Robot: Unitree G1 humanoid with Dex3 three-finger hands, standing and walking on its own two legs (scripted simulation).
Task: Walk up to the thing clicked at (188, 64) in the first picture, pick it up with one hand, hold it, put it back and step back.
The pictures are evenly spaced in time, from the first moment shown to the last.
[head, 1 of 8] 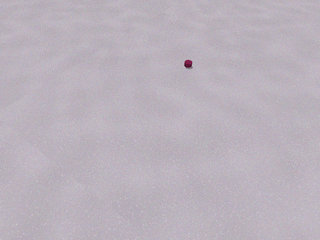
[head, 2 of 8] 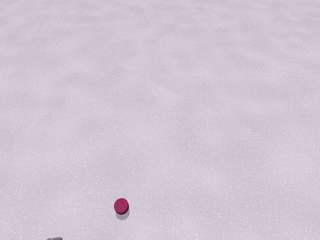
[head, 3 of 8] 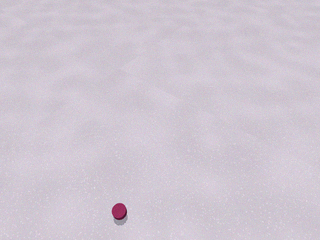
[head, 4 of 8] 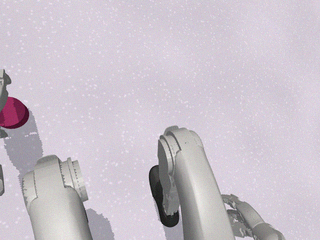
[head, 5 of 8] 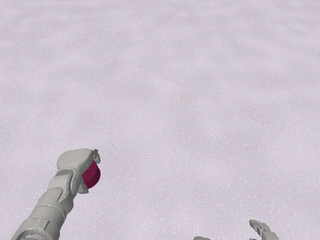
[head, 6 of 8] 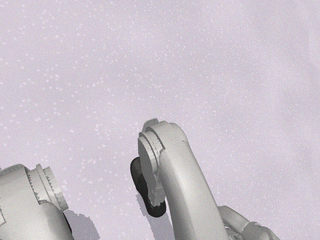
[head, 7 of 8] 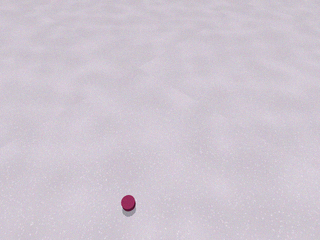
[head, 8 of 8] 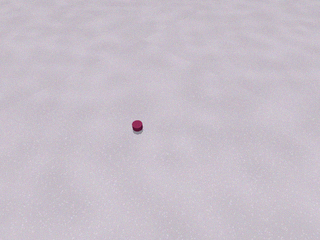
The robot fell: no
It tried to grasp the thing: yes
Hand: left
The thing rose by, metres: 0.69
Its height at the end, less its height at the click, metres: +0.00
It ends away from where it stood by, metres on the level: 0.01
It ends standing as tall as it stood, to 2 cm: yes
